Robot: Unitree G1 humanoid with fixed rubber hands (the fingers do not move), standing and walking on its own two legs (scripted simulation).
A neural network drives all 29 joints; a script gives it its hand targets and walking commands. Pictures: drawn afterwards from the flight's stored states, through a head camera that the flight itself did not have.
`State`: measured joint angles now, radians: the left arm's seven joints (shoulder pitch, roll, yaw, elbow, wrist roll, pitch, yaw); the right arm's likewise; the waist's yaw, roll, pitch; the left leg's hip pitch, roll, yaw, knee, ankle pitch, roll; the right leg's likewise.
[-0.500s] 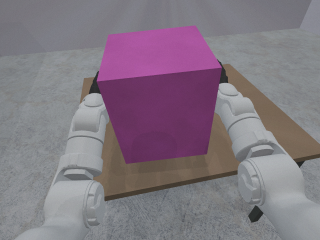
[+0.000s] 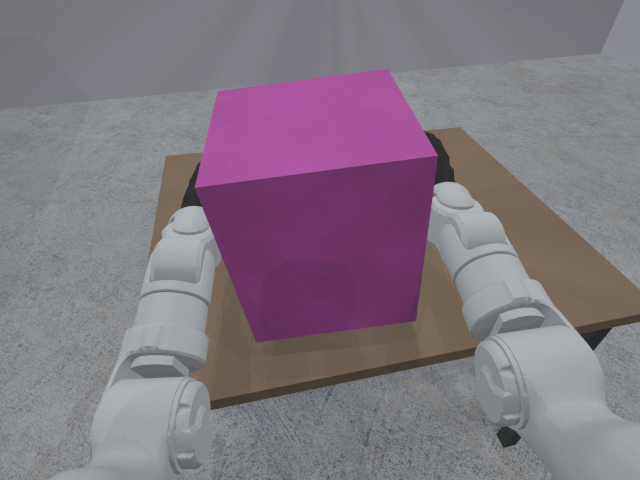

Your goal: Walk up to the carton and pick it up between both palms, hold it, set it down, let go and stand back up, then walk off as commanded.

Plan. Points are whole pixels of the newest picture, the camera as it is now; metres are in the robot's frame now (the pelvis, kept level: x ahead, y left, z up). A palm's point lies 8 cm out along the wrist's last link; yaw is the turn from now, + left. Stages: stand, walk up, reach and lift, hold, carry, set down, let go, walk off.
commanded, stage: set down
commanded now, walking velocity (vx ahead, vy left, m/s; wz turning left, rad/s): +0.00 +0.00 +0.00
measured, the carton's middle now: (319, 209) +0.40 +0.02 +0.18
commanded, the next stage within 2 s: none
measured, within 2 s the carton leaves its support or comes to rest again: neither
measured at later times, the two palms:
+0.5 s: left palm (205, 218) +0.41 +0.16 +0.16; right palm (431, 195) +0.43 -0.13 +0.18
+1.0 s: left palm (212, 236) +0.41 +0.16 +0.13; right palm (428, 209) +0.44 -0.14 +0.16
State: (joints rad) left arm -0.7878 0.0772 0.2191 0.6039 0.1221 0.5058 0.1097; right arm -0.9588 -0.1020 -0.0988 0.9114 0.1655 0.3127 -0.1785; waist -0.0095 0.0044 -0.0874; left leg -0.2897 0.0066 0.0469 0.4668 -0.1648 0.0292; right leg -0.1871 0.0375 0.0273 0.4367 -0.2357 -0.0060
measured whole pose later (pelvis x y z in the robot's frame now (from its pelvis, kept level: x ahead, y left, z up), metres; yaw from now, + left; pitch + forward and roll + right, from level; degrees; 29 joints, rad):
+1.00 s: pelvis +0.03 -0.01 +0.00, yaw +0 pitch +2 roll -1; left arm -0.67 0.05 0.23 0.70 0.14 0.27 0.12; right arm -0.87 -0.06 -0.11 1.01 0.14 0.10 -0.16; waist -0.01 -0.01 -0.12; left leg -0.29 0.01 0.04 0.46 -0.20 0.02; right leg -0.19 0.04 0.03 0.43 -0.27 -0.01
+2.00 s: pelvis +0.03 -0.01 +0.00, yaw +0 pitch +5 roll -1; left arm -0.63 0.01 0.30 0.84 0.15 0.00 0.09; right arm -0.75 -0.01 -0.18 0.99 0.03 -0.08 -0.13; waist -0.01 -0.02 -0.01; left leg -0.36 0.02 0.04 0.46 -0.19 0.01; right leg -0.26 0.05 0.03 0.42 -0.26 -0.01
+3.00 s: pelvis +0.04 -0.02 +0.00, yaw -1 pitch +13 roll -1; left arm -0.68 0.09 0.32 1.01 0.08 -0.18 0.10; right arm -0.71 0.00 -0.19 1.10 0.01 -0.21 -0.10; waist -0.01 -0.03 -0.13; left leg -0.50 0.03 0.05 0.46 -0.19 0.00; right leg -0.39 0.06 0.03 0.42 -0.25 -0.02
